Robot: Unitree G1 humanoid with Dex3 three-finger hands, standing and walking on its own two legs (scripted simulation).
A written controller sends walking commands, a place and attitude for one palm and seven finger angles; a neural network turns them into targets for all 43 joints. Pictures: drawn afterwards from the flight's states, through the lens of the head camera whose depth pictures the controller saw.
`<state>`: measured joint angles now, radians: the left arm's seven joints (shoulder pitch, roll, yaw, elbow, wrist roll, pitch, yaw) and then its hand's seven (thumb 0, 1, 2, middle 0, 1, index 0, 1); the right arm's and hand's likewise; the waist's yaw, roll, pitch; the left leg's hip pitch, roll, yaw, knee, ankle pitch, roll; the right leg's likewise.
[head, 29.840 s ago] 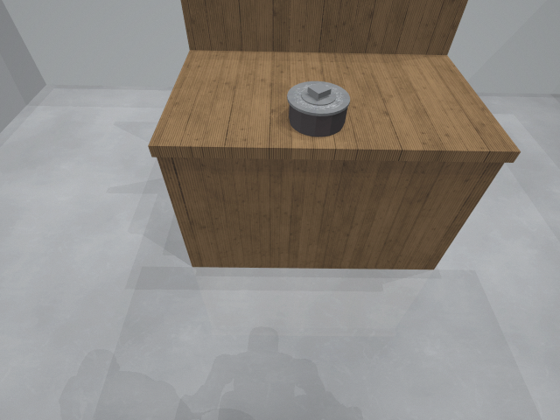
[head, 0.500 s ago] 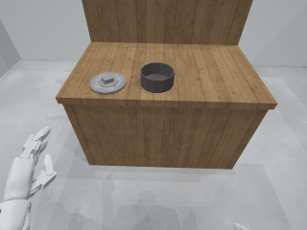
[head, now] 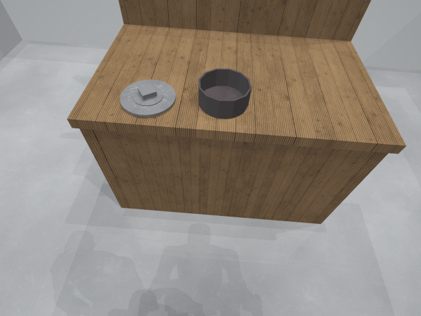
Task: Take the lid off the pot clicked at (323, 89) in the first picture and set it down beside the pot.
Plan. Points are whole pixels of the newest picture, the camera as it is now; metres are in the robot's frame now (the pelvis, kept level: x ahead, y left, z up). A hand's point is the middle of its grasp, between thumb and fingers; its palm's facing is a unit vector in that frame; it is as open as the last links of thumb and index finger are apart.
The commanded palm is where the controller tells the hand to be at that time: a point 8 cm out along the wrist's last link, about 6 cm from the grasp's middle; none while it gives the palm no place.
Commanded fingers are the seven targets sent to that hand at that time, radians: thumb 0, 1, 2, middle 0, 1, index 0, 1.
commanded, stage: stop stepping back and stand still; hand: left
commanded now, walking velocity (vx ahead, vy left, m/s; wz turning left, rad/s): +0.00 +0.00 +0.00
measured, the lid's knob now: (147, 91) +0.75 +0.25 -0.06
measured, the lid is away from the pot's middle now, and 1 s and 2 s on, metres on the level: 0.25 0.25 0.25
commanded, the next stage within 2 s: let the arm hang, fingers relaxed in 0.24 s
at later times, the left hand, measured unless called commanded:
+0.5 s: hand out of the picture +0.05 +0.19 -0.17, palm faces +0.02 -0.98 -0.21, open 7.3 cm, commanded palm none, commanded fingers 0.00 0.90 0.90 -0.20 -0.30 -0.20 -0.30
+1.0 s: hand out of the picture +0.00 +0.17 -0.18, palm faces +0.02 -0.99 -0.17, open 7.3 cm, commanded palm none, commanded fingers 0.00 0.90 0.90 -0.20 -0.30 -0.20 -0.30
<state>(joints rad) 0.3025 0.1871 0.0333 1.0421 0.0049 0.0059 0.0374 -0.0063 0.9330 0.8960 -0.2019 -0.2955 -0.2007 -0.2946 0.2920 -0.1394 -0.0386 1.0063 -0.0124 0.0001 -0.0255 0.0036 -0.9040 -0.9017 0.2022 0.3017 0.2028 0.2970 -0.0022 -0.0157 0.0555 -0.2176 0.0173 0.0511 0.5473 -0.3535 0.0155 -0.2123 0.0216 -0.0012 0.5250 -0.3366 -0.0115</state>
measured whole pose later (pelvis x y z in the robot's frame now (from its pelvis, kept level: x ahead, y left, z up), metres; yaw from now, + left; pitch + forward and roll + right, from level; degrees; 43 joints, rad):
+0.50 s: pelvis +0.01 +0.01 +0.00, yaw -1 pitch -1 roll +0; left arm 0.22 0.16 0.03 1.07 0.00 0.00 0.05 0.00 0.93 0.90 -0.20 -0.30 -0.20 -0.29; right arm 0.29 -0.12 -0.04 1.08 -0.01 0.00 -0.04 0.00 -0.91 -0.90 0.20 0.30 0.20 0.30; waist -0.02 -0.01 0.05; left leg -0.13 0.00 0.07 0.49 -0.35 0.03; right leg -0.14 0.01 0.02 0.49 -0.34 0.00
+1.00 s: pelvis +0.00 +0.01 +0.00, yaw -1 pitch -1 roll -1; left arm 0.28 0.13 0.02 1.12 0.01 0.00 0.05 0.01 0.92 0.90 -0.20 -0.30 -0.20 -0.29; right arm 0.30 -0.10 -0.03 1.11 -0.01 0.00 -0.04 0.00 -0.91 -0.90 0.20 0.30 0.20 0.30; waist -0.01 -0.01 0.06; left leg -0.13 0.00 0.08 0.48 -0.33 0.03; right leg -0.14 0.01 0.03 0.46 -0.31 0.01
